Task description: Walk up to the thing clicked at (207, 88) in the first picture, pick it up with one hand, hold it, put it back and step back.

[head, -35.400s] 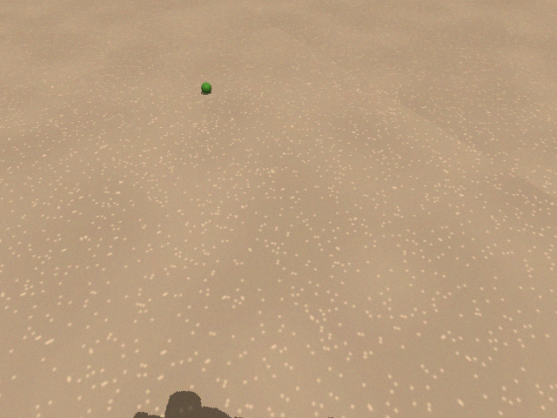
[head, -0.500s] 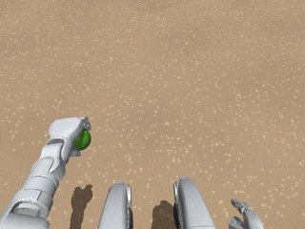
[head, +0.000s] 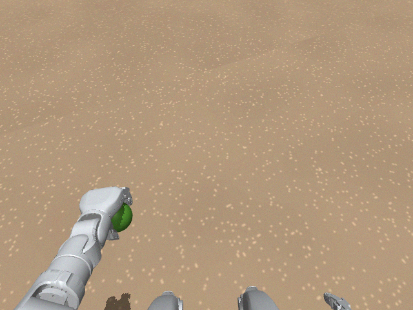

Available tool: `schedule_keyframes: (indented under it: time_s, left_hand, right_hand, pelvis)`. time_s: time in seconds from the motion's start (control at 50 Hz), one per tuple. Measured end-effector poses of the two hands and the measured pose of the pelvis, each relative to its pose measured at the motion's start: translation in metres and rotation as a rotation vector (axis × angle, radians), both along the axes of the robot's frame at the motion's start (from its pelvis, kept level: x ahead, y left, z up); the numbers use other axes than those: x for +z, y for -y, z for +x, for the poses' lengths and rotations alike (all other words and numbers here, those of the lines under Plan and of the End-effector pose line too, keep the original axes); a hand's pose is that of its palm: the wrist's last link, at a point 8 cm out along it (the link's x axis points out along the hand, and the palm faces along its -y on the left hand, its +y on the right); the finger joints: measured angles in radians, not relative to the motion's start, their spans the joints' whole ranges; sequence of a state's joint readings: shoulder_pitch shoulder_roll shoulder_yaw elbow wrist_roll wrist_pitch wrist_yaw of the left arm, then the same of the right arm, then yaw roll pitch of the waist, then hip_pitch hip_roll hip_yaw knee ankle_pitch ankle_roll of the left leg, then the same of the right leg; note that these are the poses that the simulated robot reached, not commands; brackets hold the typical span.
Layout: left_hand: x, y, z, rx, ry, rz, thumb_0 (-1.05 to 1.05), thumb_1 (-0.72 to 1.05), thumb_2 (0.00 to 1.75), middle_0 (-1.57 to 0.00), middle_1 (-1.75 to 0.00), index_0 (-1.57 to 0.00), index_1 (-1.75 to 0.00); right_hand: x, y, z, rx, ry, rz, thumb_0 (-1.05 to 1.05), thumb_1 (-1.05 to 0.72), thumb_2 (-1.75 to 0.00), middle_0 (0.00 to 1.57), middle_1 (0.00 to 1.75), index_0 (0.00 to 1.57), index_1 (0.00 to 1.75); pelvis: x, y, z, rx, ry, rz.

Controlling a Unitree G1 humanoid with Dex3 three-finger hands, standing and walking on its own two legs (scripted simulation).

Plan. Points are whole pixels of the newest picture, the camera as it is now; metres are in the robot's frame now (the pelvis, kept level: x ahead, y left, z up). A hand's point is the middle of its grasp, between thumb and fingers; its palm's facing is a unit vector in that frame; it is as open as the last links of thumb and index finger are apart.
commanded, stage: lift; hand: left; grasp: from above
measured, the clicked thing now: (116, 216) +0.34 +0.22 -0.10
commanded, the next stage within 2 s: hold in 0.08 s
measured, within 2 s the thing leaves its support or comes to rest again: neither
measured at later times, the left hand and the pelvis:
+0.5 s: hand (103, 204) +0.34 +0.22 -0.02, palm faces -0.45 -0.06 -0.89, open 9.6 cm; pelvis +0.03 +0.00 +0.04, yaw -1 degrees
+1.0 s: hand (103, 203) +0.33 +0.21 +0.01, palm faces -0.45 -0.05 -0.89, open 9.7 cm; pelvis +0.02 +0.00 +0.05, yaw -1 degrees
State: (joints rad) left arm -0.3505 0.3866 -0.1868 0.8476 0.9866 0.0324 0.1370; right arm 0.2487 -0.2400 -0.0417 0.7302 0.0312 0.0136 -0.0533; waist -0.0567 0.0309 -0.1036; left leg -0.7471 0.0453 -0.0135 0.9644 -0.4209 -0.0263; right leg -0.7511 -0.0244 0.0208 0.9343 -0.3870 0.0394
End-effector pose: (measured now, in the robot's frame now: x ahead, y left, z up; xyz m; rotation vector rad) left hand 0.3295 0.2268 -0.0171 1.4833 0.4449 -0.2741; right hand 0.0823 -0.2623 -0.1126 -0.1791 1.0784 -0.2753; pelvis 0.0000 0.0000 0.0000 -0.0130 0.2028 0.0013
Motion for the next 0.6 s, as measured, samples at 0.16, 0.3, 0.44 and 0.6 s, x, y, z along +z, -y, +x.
schedule_keyframes:
  time_s: [0.16,0.3,0.44,0.6]
  left_hand:
    - [0.02,0.002,0.002,-0.008,0.0,0.0,-0.01,0.07,0.51,-0.77,-0.69,-0.67,-0.6]
    - [0.036,0.002,0.006,-0.019,0.001,0.004,-0.01,0.07,0.52,-0.76,-0.7,-0.66,-0.6]
    - [0.051,0.001,0.012,-0.034,-0.003,0.005,-0.01,0.08,0.51,-0.75,-0.7,-0.66,-0.61]
    - [0.064,0.003,0.014,-0.046,-0.006,0.001,-0.01,0.09,0.51,-0.74,-0.71,-0.65,-0.61]
  right_hand:
    - [0.017,-0.001,0.011,-0.002,0.019,0.013,0.01,-0.91,-0.9,0.2,0.3,0.2,0.3]
    - [0.027,-0.003,0.025,0.002,0.042,0.02,0.01,-0.91,-0.9,0.2,0.3,0.2,0.3]
    - [0.035,-0.004,0.04,0.005,0.069,0.027,0.01,-0.9,-0.9,0.2,0.3,0.2,0.3]
    - [0.043,-0.006,0.053,0.011,0.097,0.034,0.01,-0.9,-0.9,0.2,0.3,0.2,0.3]
  pelvis:
    - [0.017,-0.001,0.008,-0.005,0.037,0.006]
    - [0.027,-0.002,0.016,-0.009,0.062,0.008]
    - [0.034,-0.002,0.023,-0.013,0.083,0.01]
    - [0.039,-0.002,0.027,-0.018,0.103,0.013]
